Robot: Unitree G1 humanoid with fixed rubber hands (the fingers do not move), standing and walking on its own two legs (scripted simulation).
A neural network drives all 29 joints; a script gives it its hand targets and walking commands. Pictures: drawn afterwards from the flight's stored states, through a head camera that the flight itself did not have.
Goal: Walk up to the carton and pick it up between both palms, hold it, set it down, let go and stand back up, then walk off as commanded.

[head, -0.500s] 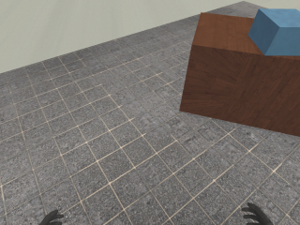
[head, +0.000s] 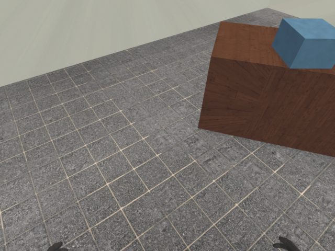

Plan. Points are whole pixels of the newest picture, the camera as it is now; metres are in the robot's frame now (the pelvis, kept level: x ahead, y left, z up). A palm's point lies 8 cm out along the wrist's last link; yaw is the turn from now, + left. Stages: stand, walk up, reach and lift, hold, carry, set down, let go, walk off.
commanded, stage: stand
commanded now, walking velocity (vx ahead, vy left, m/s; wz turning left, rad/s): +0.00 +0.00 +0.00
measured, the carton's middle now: (306, 42) +1.20 -0.82 -0.04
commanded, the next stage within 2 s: walk up in 0.46 s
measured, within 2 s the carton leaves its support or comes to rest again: neither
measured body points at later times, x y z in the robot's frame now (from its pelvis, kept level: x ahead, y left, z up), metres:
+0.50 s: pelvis +0.00 +0.00 +0.00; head +0.00 +0.00 +0.45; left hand +0.10 +0.31 -0.11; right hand +0.10 -0.31 -0.11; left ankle +0.01 +0.13 -0.74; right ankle +0.00 -0.12 -0.74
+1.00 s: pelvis +0.05 -0.09 -0.03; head +0.05 -0.10 +0.42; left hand +0.25 +0.23 -0.09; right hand +0.05 -0.50 -0.09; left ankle +0.01 +0.11 -0.73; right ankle +0.10 -0.24 -0.74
